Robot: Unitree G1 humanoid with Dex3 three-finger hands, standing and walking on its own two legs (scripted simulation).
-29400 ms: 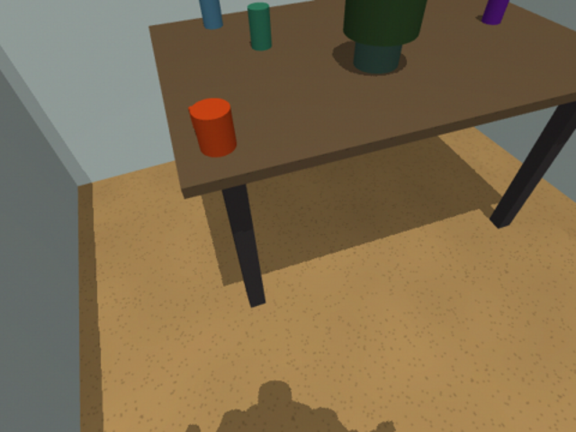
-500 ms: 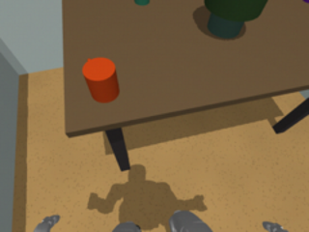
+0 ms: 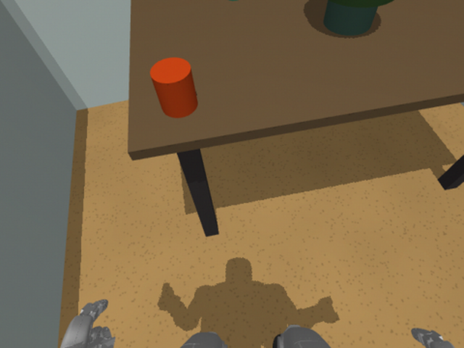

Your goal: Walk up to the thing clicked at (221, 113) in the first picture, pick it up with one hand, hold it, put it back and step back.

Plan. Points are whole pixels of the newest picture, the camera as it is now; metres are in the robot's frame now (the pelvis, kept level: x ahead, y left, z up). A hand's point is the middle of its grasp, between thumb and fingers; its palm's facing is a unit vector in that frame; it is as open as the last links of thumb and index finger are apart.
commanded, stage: step back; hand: left
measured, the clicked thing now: (172, 84) +0.66 +0.17 +0.03
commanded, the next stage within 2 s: none
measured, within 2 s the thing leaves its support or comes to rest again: neither
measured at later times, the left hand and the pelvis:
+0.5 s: hand out of the picture -0.09 +0.25 -0.15, palm faces -0.07 -0.91 -0.41, open 7.4 cm; pelvis -0.16 -0.03 -0.01, yaw -4 degrees
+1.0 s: hand out of the picture -0.20 +0.23 -0.14, palm faces -0.02 -0.92 -0.40, open 7.4 cm; pelvis -0.32 -0.04 +0.00, yaw -2 degrees
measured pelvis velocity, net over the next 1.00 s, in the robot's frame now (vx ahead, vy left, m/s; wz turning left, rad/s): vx -0.32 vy -0.04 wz -0.03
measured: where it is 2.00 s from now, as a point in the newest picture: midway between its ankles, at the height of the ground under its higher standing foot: outside the picture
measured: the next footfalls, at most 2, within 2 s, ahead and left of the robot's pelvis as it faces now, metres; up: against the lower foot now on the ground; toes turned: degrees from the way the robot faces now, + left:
left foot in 0.04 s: +0.01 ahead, +0.12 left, +0.00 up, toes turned -2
right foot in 0.42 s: -0.15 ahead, -0.15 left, +0.00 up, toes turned -2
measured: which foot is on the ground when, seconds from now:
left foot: up 0.00-0.02, down 0.04-0.46, up 0.48-0.74, down 0.76-1.00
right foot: down 0.00-0.06, up 0.08-0.40, down 0.42-0.78, up 0.80-1.00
